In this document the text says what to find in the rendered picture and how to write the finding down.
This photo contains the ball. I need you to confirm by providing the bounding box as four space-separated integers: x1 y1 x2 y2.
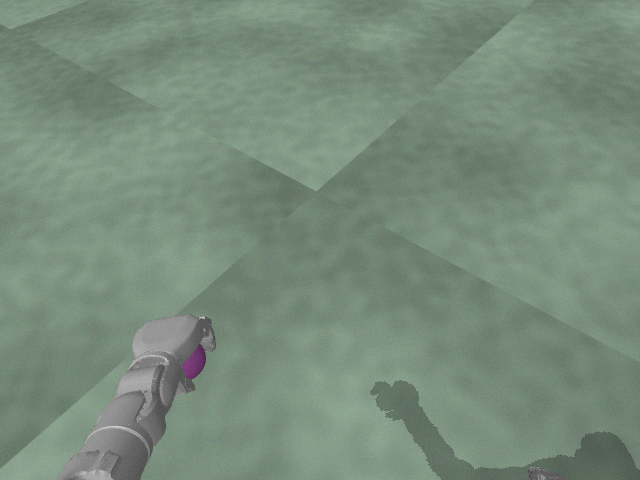
182 344 206 379

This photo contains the left robot hand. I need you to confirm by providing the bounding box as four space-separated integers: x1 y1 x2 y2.
132 314 216 395

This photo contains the left robot arm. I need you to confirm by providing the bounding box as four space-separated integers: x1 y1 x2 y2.
56 351 182 480

